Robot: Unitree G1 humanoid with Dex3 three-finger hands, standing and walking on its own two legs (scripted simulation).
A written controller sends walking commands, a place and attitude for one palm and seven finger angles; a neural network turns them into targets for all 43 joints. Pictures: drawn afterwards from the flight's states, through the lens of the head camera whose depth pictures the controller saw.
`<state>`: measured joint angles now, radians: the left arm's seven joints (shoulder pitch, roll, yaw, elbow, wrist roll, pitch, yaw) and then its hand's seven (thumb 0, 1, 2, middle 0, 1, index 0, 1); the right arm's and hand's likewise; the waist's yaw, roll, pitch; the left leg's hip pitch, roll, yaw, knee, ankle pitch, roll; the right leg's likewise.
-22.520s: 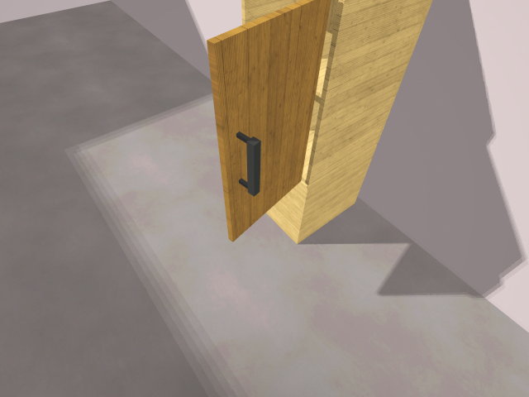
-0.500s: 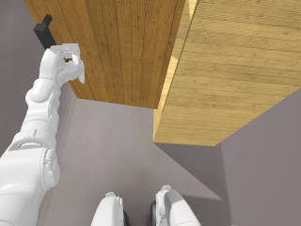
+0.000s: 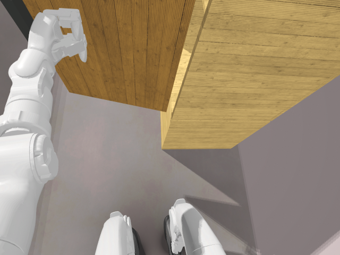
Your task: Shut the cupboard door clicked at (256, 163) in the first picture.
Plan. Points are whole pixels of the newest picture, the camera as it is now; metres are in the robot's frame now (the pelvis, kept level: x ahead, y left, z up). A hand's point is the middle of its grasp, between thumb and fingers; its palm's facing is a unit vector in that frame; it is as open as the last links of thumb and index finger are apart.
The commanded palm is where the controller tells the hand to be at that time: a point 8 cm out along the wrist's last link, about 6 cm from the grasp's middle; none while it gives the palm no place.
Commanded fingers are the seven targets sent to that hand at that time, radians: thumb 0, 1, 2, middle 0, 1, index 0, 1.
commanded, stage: push the door shut along its arc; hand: left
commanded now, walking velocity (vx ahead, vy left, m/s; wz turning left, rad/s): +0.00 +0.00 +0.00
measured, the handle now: (36, 27) +0.60 +0.20 +0.08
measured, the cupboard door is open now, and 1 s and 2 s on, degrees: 78 62 62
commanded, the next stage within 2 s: pull the fist back off the door in 0.42 s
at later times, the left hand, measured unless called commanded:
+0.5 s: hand (93, 27) +0.60 +0.08 +0.08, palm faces -0.37 -0.93 -0.02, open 3.1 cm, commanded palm +0.62 +0.09 +0.08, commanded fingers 0.00 0.90 0.90 -1.30 -1.50 -1.30 -1.50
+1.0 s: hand (106, 24) +0.59 +0.06 +0.10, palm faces +0.13 -0.99 -0.01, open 3.1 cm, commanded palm +0.54 +0.10 +0.08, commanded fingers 0.00 0.90 0.90 -1.30 -1.50 -1.30 -1.50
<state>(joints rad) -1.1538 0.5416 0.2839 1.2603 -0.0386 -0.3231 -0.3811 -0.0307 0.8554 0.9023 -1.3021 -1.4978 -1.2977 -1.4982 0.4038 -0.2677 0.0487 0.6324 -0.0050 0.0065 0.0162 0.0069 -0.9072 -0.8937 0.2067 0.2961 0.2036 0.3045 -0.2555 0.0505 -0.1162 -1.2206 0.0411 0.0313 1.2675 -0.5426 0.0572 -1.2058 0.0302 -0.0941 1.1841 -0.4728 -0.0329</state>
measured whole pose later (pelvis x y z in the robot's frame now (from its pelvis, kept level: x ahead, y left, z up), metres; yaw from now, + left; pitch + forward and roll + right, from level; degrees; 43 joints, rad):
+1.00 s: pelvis +0.02 -0.02 +0.02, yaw +0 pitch +28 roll -2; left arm -1.10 0.34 0.38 1.24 0.07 -0.41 0.19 0.02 0.90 0.90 -1.30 -1.50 -1.30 -1.50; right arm 0.47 -0.23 0.02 0.62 -0.09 0.01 0.11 0.01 -0.91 -0.89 0.21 0.30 0.20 0.30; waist -0.27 0.07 -0.15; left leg -1.13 0.05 0.03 1.16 -0.53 0.02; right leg -1.13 0.05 -0.09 1.11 -0.47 -0.06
